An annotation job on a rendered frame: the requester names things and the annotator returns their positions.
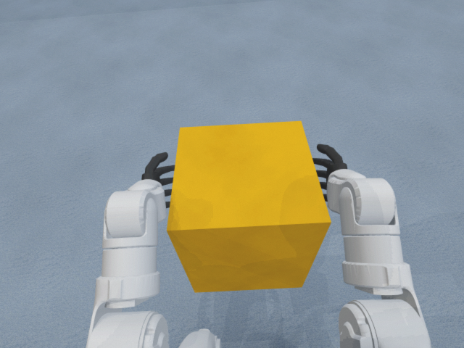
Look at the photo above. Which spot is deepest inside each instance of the left robot hand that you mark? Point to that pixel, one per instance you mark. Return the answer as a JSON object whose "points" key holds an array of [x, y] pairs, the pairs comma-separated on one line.
{"points": [[154, 173]]}

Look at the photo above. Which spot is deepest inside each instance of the right robot hand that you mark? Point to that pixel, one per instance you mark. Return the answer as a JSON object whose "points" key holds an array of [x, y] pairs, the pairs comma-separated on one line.
{"points": [[335, 164]]}

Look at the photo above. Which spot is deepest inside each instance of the carton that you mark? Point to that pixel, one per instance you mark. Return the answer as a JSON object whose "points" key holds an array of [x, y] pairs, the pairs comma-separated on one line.
{"points": [[246, 211]]}

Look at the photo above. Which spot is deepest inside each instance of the left robot upper arm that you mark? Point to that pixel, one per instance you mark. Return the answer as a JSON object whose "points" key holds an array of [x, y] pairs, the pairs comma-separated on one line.
{"points": [[143, 329]]}

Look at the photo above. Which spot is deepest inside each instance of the left robot forearm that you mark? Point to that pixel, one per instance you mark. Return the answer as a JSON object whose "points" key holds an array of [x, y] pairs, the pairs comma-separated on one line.
{"points": [[129, 273]]}

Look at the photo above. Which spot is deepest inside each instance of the right robot upper arm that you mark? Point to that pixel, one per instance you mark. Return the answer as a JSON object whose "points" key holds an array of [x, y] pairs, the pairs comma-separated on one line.
{"points": [[381, 323]]}

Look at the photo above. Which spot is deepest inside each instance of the left robot thigh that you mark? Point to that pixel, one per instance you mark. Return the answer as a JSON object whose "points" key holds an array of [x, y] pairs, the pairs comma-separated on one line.
{"points": [[200, 339]]}

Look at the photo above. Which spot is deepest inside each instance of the right robot forearm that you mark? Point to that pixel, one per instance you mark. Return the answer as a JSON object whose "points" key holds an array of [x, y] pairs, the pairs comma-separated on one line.
{"points": [[373, 256]]}

